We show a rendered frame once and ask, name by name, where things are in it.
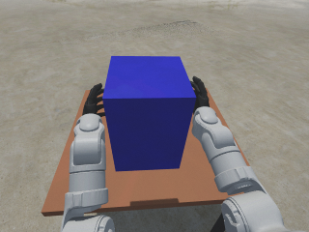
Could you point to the robot right hand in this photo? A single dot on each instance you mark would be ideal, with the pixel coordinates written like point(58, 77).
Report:
point(202, 99)

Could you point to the carton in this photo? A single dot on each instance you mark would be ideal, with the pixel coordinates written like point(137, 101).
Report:
point(148, 103)

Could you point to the robot left hand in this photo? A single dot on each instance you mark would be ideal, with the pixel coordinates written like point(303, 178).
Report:
point(90, 106)

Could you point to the robot left upper arm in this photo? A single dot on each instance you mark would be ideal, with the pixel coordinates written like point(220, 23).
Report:
point(97, 223)

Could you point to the robot left forearm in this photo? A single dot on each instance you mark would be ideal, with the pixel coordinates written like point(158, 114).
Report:
point(87, 179)

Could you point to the robot right forearm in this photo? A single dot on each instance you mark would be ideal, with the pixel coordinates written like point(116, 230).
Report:
point(232, 175)

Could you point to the table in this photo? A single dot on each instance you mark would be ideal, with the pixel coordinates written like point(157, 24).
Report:
point(192, 184)

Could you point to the robot right upper arm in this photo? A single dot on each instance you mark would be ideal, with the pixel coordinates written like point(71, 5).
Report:
point(252, 211)

